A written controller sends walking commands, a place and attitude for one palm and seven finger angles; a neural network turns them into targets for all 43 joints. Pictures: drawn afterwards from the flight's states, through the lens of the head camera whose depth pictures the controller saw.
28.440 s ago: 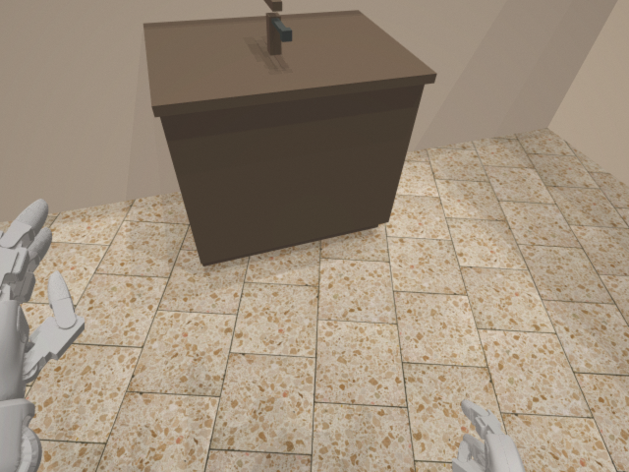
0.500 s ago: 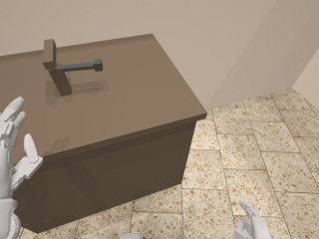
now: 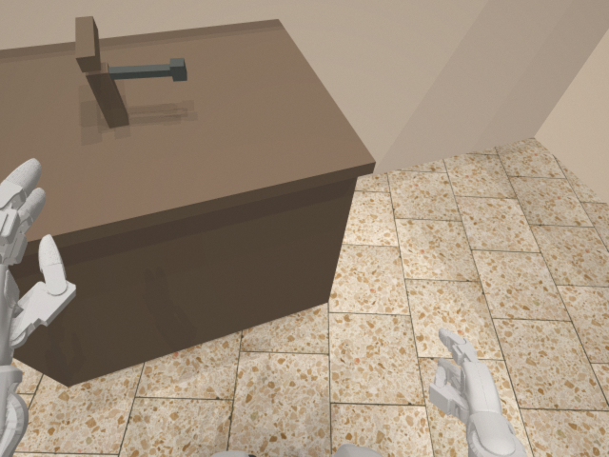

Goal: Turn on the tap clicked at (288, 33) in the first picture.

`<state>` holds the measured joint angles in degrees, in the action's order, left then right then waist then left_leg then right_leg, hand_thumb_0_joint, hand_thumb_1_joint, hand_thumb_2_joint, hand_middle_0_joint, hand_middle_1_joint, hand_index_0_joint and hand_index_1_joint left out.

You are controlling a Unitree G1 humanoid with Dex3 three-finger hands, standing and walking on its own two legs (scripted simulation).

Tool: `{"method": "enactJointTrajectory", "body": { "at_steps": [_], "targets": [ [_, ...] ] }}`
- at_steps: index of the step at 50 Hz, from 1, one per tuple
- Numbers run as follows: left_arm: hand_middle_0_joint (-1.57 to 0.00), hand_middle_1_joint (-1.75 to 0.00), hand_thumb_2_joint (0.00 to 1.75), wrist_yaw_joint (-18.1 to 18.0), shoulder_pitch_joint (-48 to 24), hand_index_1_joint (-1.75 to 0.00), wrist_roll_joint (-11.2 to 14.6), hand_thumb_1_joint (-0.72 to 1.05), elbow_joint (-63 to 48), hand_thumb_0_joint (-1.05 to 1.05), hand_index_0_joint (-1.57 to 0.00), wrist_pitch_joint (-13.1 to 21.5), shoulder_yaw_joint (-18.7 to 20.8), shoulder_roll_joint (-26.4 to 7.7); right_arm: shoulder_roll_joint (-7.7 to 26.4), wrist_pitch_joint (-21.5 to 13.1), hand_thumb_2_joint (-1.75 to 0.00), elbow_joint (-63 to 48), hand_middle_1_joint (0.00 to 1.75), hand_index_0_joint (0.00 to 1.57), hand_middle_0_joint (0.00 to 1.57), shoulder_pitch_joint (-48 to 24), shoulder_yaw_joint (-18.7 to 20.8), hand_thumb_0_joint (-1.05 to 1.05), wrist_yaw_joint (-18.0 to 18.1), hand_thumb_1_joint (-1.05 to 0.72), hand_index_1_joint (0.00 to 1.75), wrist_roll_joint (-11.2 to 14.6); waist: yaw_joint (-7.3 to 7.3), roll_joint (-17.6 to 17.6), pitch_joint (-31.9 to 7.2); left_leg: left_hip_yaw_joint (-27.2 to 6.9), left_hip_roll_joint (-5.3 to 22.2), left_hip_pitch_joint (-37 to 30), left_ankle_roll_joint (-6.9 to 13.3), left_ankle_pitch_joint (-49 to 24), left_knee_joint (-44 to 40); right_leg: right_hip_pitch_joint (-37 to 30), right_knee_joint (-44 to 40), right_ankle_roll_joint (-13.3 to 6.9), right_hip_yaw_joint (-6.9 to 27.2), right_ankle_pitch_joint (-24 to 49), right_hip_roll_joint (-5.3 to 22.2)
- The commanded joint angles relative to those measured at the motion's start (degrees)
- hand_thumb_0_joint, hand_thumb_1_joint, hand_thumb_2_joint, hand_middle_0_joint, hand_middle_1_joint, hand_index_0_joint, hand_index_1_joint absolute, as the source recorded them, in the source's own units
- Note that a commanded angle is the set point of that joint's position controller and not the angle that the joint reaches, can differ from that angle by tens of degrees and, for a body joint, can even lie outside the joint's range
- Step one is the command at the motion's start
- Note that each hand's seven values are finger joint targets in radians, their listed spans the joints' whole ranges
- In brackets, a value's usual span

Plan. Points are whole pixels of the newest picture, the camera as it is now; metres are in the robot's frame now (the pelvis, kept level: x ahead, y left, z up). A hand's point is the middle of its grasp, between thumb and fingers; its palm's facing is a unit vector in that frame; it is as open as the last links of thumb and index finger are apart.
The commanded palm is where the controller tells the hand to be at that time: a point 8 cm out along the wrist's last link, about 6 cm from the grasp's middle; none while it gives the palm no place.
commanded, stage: stop stepping back and stand still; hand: left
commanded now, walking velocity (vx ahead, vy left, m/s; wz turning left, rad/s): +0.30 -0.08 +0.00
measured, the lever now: (178, 69) +0.70 +0.28 +0.10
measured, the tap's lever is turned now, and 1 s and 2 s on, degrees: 81 81 81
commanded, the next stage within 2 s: stand and check the lever's angle in 0.80 s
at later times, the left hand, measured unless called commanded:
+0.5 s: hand (41, 403) +0.14 +0.21 +0.17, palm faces +0.41 -0.81 -0.41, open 7.5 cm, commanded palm +0.08 +0.25 +0.18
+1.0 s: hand (26, 400) +0.14 +0.22 +0.17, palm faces +0.45 -0.81 -0.37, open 7.5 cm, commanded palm +0.09 +0.26 +0.18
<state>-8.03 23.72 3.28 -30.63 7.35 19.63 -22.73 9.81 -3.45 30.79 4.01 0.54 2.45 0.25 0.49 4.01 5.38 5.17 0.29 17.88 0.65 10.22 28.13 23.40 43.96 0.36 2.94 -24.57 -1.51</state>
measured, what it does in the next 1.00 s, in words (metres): steps on the spot: left foot, then left foot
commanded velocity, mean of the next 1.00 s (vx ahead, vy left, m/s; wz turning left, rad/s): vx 0.11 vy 0.02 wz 0.00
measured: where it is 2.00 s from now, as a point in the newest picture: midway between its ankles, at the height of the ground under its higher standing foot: outside the picture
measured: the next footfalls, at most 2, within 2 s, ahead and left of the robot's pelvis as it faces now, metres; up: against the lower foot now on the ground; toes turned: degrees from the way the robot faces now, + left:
left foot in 0.36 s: -0.03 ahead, +0.12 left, +0.00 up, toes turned +4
left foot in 0.80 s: +0.01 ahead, +0.12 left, +0.00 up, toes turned +4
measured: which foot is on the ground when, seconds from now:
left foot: down 0.00-0.12, up 0.14-0.34, down 0.36-0.54, up 0.56-0.78, down 0.80-1.00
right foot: down 0.00-1.00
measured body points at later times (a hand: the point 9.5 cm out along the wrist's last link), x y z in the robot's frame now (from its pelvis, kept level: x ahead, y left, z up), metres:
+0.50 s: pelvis -0.07 -0.03 +0.00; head -0.10 -0.04 +0.45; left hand +0.11 +0.25 +0.19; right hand +0.04 -0.28 -0.10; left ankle -0.07 +0.12 -0.73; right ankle -0.03 -0.10 -0.72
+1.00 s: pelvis -0.07 -0.03 +0.00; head -0.07 -0.04 +0.45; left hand +0.11 +0.26 +0.19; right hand +0.12 -0.26 -0.07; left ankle -0.03 +0.11 -0.73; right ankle -0.03 -0.10 -0.73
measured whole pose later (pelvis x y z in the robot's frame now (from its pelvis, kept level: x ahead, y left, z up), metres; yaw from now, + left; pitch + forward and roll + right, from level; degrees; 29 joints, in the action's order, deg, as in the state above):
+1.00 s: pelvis -0.07 -0.03 +0.00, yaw +2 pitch -3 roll -1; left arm -9.4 25.7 3.0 -26.5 7.9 18.7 -19.5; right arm 12.5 -5.2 34.5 10.1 0.5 3.7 0.8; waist 0.8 -1.8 2.5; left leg 0.7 3.3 14.0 -1.1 12.7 29.4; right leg 12.4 26.8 -4.2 -4.2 -11.8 -3.5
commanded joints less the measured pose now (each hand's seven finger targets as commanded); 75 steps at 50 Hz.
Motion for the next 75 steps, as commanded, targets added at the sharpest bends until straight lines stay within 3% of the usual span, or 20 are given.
{"method": "enactJointTrajectory", "body": {
  "at_steps": [1, 4, 7, 8, 12, 16, 19, 21, 24, 25, 26, 27, 28, 31, 34, 37, 41, 44, 49, 75],
  "targets": [
    [-0.20, -0.30, 0.90, -1.20, 5.84, -0.30, 0.38, 0.90, -16.90, 0.00, -0.20, 2.85, 7.76, -7.73, 8.80, -3.88, -0.90, -7.63, 0.30, 0.20, 0.20, 1.59, 3.05, 0.00, -0.39, -0.90, 0.30, 0.63, -0.11, -16.87, -14.74, -11.51, 14.28, -3.98, 5.12, -4.36, -11.10, -8.10, -3.88, 0.75, -2.54, 1.74, 1.23],
    [-0.20, -0.30, 0.90, -1.33, 7.69, -0.30, 0.01, 0.90, -11.84, 0.00, -0.20, 1.92, 7.20, -7.40, 8.92, -2.82, -0.90, -8.21, 0.30, 0.20, 0.20, 1.04, 2.51, 0.00, 0.39, -0.90, 0.30, 1.01, -0.29, -9.54, -11.04, -6.92, 7.90, 7.24, 1.66, 24.46, -8.11, -17.74, -19.89, -0.40, -4.40, 5.86, 0.53],
    [-0.20, -0.30, 0.90, -1.21, 0.64, -0.30, -0.11, 0.90, -8.51, 0.00, -0.20, 1.32, 5.46, -8.47, 8.08, -1.74, -0.90, -6.01, 0.30, 0.20, 0.20, 1.65, 2.50, 0.00, 0.87, -0.90, 0.30, 0.69, -1.25, 9.80, -7.01, -4.08, 0.48, 2.63, -1.14, 15.20, 24.64, 3.37, -38.21, -9.71, 22.09, -17.07, 18.45],
    [-0.20, -0.30, 0.90, -1.45, -1.95, -0.30, -0.21, 0.90, -8.33, 0.00, -0.20, 1.18, 5.16, -8.59, 8.44, -2.07, -0.90, -4.86, 0.30, 0.20, 0.20, 1.69, 2.65, 0.00, 1.15, -0.90, 0.30, 0.58, -1.49, 8.70, -6.73, -4.98, 0.70, 3.50, -1.00, 14.00, 29.98, 3.87, -38.42, -10.11, 22.38, -16.68, 18.31],
    [-0.20, -0.30, 0.90, -2.03, -5.75, -0.30, -0.74, 0.90, -2.33, 0.00, -0.20, 1.68, 3.52, -7.88, 7.67, -2.72, -0.90, -2.90, 0.30, 0.20, 0.20, 2.03, 1.23, 0.00, 2.40, -0.90, 0.30, 0.27, -2.04, 2.51, -7.69, -2.64, 2.05, -0.09, 0.15, 12.58, 17.44, 0.63, -32.62, -7.99, 10.54, -11.98, 14.89],
    [-0.20, -0.30, 0.90, -3.02, -5.76, -0.30, -1.04, 0.90, -5.57, 0.00, -0.20, 2.67, 2.99, -7.76, 9.01, -4.00, -0.90, -2.87, 0.30, 0.20, 0.20, 3.45, 1.45, 0.00, 3.46, -0.90, 0.30, -0.32, -1.42, -3.08, -8.04, -1.33, 0.30, -7.90, 2.50, 18.06, -2.53, -2.33, -27.06, -6.21, 7.79, -14.06, 11.43],
    [-0.20, -0.30, 0.90, -3.20, -3.74, -0.30, -1.28, 0.90, -11.27, 0.00, -0.20, 3.39, 4.77, -8.31, 10.72, -4.41, -0.90, -4.03, 0.30, 0.20, 0.20, 4.06, 1.86, 0.00, 3.05, -0.90, 0.30, -0.17, -1.34, -21.00, -6.52, -24.45, 15.47, -7.53, 9.24, 26.51, -16.70, 1.21, -3.19, -0.72, -4.58, 0.34, 0.35],
    [-0.20, -0.30, 0.90, -3.09, -1.96, -0.30, -1.70, 0.90, -12.03, 0.00, -0.20, 3.26, 7.12, -9.82, 9.22, -4.92, -0.90, -3.07, 0.30, 0.20, 0.20, 3.69, 2.07, 0.00, 2.66, -0.90, 0.30, -0.19, -1.38, -20.05, -5.45, -22.86, 14.61, -0.54, 9.20, 27.40, -18.21, -0.64, 3.07, 0.03, -4.54, -0.86, 0.96],
    [-0.20, -0.30, 0.90, -2.58, 1.52, -0.30, -1.82, 0.90, -5.73, 0.00, -0.20, 3.01, 6.85, -7.77, 9.58, -5.05, -0.90, -2.67, 0.30, 0.20, 0.20, 2.97, 1.96, 0.00, 2.18, -0.90, 0.30, -0.23, -0.15, -15.43, -2.39, -15.22, 11.33, 10.99, 6.56, 29.31, -12.03, -14.96, -11.49, -0.28, -6.14, 3.55, 0.78],
    [-0.20, -0.30, 0.90, -2.29, 1.79, -0.30, -1.81, 0.90, -3.60, 0.00, -0.20, 3.20, 6.17, -6.84, 9.57, -4.90, -0.90, -2.44, 0.30, 0.20, 0.20, 3.07, 2.14, 0.00, 2.14, -0.90, 0.30, -0.16, 0.14, -9.46, -2.51, -11.49, 8.38, 12.22, 5.03, 25.56, -5.02, -18.47, -18.56, -1.06, -4.44, 4.46, 1.34],
    [-0.20, -0.30, 0.90, -1.96, 1.54, -0.30, -1.93, 0.90, -1.83, 0.00, -0.20, 3.44, 6.08, -7.30, 9.33, -4.80, -0.90, -2.37, 0.30, 0.20, 0.20, 3.30, 2.69, 0.00, 2.13, -0.90, 0.30, -0.15, 0.28, 1.70, -2.69, -5.82, 3.23, 14.83, 3.10, 20.12, 9.18, -19.19, -26.21, -4.29, 7.22, 0.29, 7.20],
    [-0.20, -0.30, 0.90, -1.43, 0.17, -0.30, -1.51, 0.90, -1.60, 0.00, -0.20, 3.37, 5.75, -7.96, 8.83, -4.56, -0.90, -2.51, 0.30, 0.20, 0.20, 3.32, 3.18, 0.00, 1.79, -0.90, 0.30, 0.23, -0.26, 14.78, -4.20, -2.54, -0.64, 17.37, 1.04, 17.54, 25.27, -17.67, -33.85, -8.74, 25.90, -0.35, 18.69],
    [-0.20, -0.30, 0.90, -0.75, -2.78, -0.30, -1.26, 0.90, -1.38, 0.00, -0.20, 4.05, 4.00, -6.29, 9.40, -4.75, -0.90, -2.17, 0.30, 0.20, 0.20, 3.60, 3.45, 0.00, 1.18, -0.90, 0.30, 0.43, -1.15, 9.96, -4.42, -6.34, 0.11, 17.16, 0.15, 15.31, 33.06, -15.35, -34.52, -8.39, 26.06, 1.49, 20.85],
    [-0.20, -0.30, 0.90, -0.07, -3.77, -0.30, -0.76, 0.90, -1.69, 0.00, -0.20, 5.38, 4.29, -7.34, 8.56, -4.90, -0.90, -1.09, 0.30, 0.20, 0.20, 4.80, 2.83, 0.00, 0.89, -0.90, 0.30, 0.49, -1.63, -0.23, -5.26, -7.44, 2.92, 11.63, -0.23, 11.30, 29.21, -11.05, -31.18, -9.10, 17.58, 6.30, 18.29],
    [-0.20, -0.30, 0.90, -0.74, -5.29, -0.30, -0.75, 0.90, -4.49, 0.00, -0.20, 6.23, 4.69, -8.00, 6.95, -4.93, -0.90, -2.16, 0.30, 0.20, 0.20, 2.69, 1.23, 0.00, 1.66, -0.90, 0.30, 0.13, -0.73, 1.94, -6.94, -2.91, 2.28, 0.30, 0.40, 9.44, 13.86, -7.09, -29.93, -7.70, 7.57, 5.57, 14.58],
    [-0.20, -0.30, 0.90, -1.81, -5.29, -0.30, -0.48, 0.90, -7.54, 0.00, -0.20, 5.57, 4.55, -7.79, 7.51, -5.37, -0.90, -2.94, 0.30, 0.20, 0.20, 2.10, 1.43, 0.00, 2.25, -0.90, 0.30, -0.45, -0.16, 0.53, -7.43, -1.10, 0.21, -9.41, 1.11, 6.78, 2.04, -4.35, -30.37, -5.87, 7.16, -4.28, 12.48],
    [-0.20, -0.30, 0.90, -2.55, -4.56, -0.30, -0.42, 0.90, -10.08, 0.00, -0.20, 5.01, 4.57, -6.74, 9.41, -5.15, -0.90, -4.35, 0.30, 0.20, 0.20, 1.13, 1.84, 0.00, 2.22, -0.90, 0.30, -0.24, 0.52, -11.27, -5.78, -13.73, 8.36, -6.25, 4.40, 11.76, -9.03, -7.04, -22.75, -0.71, 3.36, 3.52, 4.46],
    [-0.20, -0.30, 0.90, -2.18, -2.31, -0.30, -0.53, 0.90, -6.89, 0.00, -0.20, 4.33, 5.29, -6.88, 8.37, -4.58, -0.90, -4.15, 0.30, 0.20, 0.20, 1.91, 1.98, 0.00, 2.00, -0.90, 0.30, 0.51, -0.13, -9.06, -4.30, -9.72, 5.39, -0.92, 2.35, 14.57, -6.07, -9.68, -26.79, -0.79, 5.24, 0.72, 5.25],
    [-0.20, -0.30, 0.90, -1.66, -2.23, -0.30, -0.31, 0.90, -6.34, 0.00, -0.20, 3.41, 3.93, -6.30, 8.33, -4.64, -0.90, -4.22, 0.30, 0.20, 0.20, 1.84, 1.83, 0.00, 1.41, -0.90, 0.30, 0.44, -0.29, -3.57, -7.88, -7.09, 3.79, -5.92, 1.02, 1.79, -1.18, -10.55, -27.58, -2.18, 5.66, 8.53, 7.65],
    [-0.20, -0.30, 0.90, -1.90, 0.54, -0.30, -0.02, 0.90, -9.11, 0.00, -0.20, 2.85, 4.54, -6.56, 8.89, -3.49, -0.90, -5.24, 0.30, 0.20, 0.20, 0.56, 1.78, 0.00, 2.22, -0.90, 0.30, -0.26, 0.22, -8.14, -13.07, -8.32, 5.75, -9.25, 0.47, -12.78, -6.55, -16.86, -21.84, -0.89, -0.56, 26.08, 3.36]
  ]
}}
